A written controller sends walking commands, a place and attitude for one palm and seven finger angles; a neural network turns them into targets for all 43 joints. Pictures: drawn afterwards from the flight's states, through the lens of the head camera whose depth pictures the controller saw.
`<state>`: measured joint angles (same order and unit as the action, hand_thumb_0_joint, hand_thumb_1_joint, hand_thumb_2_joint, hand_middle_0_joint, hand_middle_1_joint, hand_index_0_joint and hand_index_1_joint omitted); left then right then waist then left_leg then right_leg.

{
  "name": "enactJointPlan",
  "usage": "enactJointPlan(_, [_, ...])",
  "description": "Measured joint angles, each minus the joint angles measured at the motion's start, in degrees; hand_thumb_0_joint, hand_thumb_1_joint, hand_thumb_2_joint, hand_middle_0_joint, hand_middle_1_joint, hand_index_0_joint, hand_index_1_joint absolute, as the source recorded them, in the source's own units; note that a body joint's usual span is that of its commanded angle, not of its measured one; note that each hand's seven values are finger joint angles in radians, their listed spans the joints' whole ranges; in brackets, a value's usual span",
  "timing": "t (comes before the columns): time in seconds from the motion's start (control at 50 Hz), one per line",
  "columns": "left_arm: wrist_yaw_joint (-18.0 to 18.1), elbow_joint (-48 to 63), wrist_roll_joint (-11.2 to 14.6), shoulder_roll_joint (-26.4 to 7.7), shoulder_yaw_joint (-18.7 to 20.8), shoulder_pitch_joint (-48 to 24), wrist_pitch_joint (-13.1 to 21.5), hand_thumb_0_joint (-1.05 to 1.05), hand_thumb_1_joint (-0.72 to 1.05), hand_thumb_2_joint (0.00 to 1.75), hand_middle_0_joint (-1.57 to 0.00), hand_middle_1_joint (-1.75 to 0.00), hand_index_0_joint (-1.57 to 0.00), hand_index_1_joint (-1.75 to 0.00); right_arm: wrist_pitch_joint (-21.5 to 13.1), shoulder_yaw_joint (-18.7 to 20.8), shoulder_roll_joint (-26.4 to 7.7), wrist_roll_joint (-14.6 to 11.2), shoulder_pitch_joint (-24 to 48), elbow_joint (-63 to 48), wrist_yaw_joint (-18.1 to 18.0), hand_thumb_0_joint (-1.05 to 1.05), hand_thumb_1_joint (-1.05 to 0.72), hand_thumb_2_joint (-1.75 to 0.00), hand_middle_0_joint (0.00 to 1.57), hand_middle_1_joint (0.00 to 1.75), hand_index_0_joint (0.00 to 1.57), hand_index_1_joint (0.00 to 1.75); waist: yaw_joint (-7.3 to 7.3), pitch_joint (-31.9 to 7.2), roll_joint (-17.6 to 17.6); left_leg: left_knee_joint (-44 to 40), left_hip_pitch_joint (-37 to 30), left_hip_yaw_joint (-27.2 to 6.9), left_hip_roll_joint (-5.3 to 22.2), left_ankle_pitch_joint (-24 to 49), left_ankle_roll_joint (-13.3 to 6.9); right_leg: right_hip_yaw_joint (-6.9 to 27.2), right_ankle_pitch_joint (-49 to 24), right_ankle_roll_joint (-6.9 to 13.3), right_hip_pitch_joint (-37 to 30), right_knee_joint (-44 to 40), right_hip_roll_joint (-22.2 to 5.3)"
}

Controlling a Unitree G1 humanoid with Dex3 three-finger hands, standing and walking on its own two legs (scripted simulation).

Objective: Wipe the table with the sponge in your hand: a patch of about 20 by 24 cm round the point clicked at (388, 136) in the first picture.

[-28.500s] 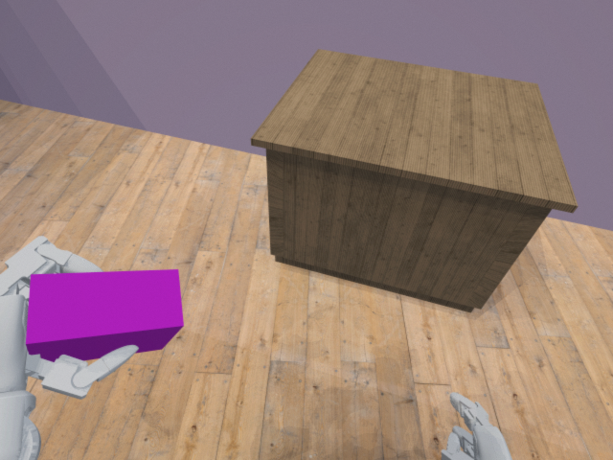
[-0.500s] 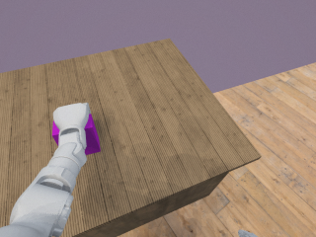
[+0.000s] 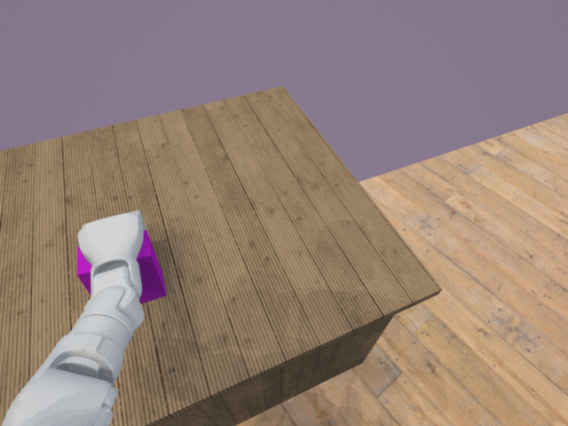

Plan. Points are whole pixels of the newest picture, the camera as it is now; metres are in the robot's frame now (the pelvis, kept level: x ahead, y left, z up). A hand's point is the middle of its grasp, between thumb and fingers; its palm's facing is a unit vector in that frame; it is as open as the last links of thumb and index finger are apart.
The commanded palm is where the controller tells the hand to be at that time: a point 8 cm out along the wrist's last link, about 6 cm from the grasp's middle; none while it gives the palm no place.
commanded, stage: wipe back along the middle lane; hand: left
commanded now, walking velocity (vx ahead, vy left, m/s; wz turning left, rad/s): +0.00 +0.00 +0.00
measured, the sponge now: (128, 279) +0.36 +0.29 -0.06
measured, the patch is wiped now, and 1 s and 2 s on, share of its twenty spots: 0.35 0.40 0.60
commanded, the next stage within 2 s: slide across to the third lane in 1.34 s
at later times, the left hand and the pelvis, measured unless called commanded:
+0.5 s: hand (130, 286) +0.32 +0.26 -0.01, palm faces -0.07 -0.04 -1.00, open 10.1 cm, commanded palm +0.28 +0.23 +0.02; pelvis -0.01 +0.01 +0.00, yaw +1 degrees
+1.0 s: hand (131, 313) +0.28 +0.24 -0.01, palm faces -0.05 -0.06 -1.00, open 10.1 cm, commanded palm +0.23 +0.22 +0.03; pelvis -0.01 +0.01 +0.00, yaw +0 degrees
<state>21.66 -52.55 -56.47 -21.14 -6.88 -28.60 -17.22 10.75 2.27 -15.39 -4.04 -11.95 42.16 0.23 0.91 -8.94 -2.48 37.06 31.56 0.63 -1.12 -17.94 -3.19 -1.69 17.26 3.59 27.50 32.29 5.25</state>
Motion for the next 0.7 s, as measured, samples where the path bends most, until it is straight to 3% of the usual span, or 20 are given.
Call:
enactJointPlan(0.36, [0.23,6.89,-0.37,5.06,-3.25,5.24,-3.68,-0.01,-0.47,1.04,-0.68,-1.42,-0.68,-1.41,0.34,-1.36,2.14,-0.47,4.72,-2.74,-0.58,0.00,-0.91,-0.90,0.20,0.30,0.20,0.30,-2.06,0.43,0.15,-0.85,-2.46,-0.10,-0.90,1.11,-0.31,-0.18,-0.25,-0.30,-2.07,0.36,-0.90])
enactJointPlan(0.7, [0.62,16.17,-0.18,6.55,-5.93,12.93,-7.14,-0.01,-0.46,1.04,-0.67,-1.42,-0.68,-1.42,0.75,-1.74,2.06,-0.45,4.59,-3.27,-0.23,0.01,-0.91,-0.90,0.20,0.30,0.20,0.30,-2.90,0.34,0.16,-0.81,-4.66,0.80,-1.21,0.54,-0.88,0.77,0.30,-0.86,-3.87,0.89,-1.22])
